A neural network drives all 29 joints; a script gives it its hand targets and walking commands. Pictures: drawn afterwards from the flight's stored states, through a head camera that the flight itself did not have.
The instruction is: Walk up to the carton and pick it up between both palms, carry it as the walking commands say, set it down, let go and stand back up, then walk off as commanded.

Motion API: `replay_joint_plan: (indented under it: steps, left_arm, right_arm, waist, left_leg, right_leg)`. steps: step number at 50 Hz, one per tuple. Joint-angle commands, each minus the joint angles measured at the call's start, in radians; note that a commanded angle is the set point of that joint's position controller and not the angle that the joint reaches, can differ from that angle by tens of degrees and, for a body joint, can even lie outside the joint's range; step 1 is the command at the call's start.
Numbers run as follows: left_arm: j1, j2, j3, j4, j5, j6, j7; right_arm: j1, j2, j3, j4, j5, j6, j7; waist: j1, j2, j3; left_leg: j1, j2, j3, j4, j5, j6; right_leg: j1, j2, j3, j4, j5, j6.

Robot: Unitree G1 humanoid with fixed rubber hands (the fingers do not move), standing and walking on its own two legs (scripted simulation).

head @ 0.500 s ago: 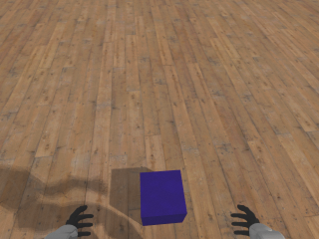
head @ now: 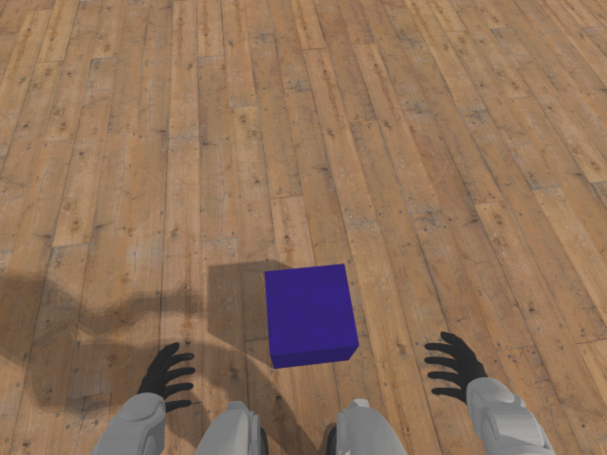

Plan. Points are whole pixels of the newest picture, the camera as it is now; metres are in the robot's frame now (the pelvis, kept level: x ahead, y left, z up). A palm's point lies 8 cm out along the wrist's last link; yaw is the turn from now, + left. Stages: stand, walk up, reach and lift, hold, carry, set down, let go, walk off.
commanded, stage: reach and lift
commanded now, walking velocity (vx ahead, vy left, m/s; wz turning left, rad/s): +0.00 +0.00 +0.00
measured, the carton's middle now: (308, 317) +0.46 -0.03 -0.60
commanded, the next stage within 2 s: none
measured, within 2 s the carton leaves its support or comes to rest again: neither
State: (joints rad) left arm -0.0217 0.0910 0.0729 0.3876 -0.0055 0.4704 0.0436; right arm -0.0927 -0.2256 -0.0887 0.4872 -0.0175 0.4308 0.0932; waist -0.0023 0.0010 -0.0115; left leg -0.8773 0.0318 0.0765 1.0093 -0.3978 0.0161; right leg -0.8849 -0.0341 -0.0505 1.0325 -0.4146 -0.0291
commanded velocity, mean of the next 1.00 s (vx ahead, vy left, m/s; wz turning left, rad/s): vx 0.00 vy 0.00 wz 0.00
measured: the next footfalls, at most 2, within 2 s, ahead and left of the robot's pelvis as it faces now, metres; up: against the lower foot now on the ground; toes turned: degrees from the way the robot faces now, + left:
none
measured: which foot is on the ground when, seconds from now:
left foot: down 0.00-1.00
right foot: down 0.00-1.00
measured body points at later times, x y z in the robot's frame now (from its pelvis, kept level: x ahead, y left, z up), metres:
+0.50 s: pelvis -0.04 -0.01 -0.04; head +0.17 -0.02 +0.36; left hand +0.36 +0.18 -0.13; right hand +0.38 -0.22 -0.13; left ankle +0.05 +0.11 -0.67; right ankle +0.05 -0.10 -0.67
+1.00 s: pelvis -0.02 -0.01 -0.06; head +0.27 -0.02 +0.28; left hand +0.46 +0.18 -0.17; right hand +0.47 -0.23 -0.17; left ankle +0.05 +0.12 -0.67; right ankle +0.05 -0.11 -0.67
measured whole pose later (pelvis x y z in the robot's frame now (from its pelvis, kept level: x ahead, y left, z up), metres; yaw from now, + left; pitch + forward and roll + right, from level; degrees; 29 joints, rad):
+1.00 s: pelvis -0.02 -0.01 -0.06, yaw +0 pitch +45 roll +1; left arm -0.90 0.15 0.31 0.77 -0.02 0.08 0.08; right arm -0.99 -0.30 -0.28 0.91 0.00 0.07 0.06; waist 0.01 0.00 -0.11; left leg -1.58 0.03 0.04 1.11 -0.32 0.00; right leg -1.59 -0.02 -0.06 1.13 -0.33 -0.05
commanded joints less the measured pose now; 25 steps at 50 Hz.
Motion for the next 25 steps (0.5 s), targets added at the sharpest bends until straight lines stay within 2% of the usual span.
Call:
replay_joint_plan:
  steps: [1, 6, 13, 18, 25]
  left_arm:
    - [-0.159, 0.071, 0.022, -0.094, -0.012, -0.001, 0.014]
    - [-0.338, 0.076, 0.039, -0.032, -0.034, 0.009, 0.032]
    - [-0.57, 0.087, 0.075, 0.068, -0.037, -0.024, 0.05]
    - [-0.696, 0.09, 0.112, 0.141, -0.029, -0.082, 0.06]
    - [-0.875, 0.116, 0.144, 0.245, -0.035, -0.2, 0.068]
  right_arm:
    - [-0.184, -0.113, -0.04, -0.06, 0.007, -0.003, 0.001]
    - [-0.373, -0.141, -0.056, 0.012, 0.016, 0.0, 0.001]
    - [-0.597, -0.158, -0.083, 0.13, 0.031, -0.036, -0.011]
    - [-0.738, -0.155, -0.096, 0.198, 0.034, -0.089, -0.027]
    - [-0.907, -0.17, -0.121, 0.301, 0.044, -0.196, -0.057]
  waist:
    - [-0.002, -0.016, -0.288]
    - [0.008, -0.02, -0.315]
    - [0.013, -0.036, -0.441]
    - [0.024, -0.051, -0.532]
    - [0.02, -0.05, -0.682]
  left_leg:
    - [0.15, -0.042, -0.083, -0.113, -0.02, -0.015]
    - [0.111, -0.041, -0.077, -0.086, -0.058, -0.016]
    - [0.066, -0.054, -0.067, -0.049, -0.027, -0.015]
    - [0.004, -0.064, -0.055, -0.019, 0.002, -0.02]
    - [-0.097, -0.078, -0.05, 0.029, 0.07, -0.033]
  right_leg:
    - [0.115, 0.044, 0.069, -0.134, 0.009, -0.016]
    - [0.08, 0.048, 0.059, -0.111, -0.046, -0.014]
    - [0.052, 0.05, 0.064, -0.079, 0.007, -0.004]
    - [0.023, 0.056, 0.066, -0.058, 0.043, 0.006]
    - [-0.017, 0.07, 0.07, -0.021, 0.134, 0.014]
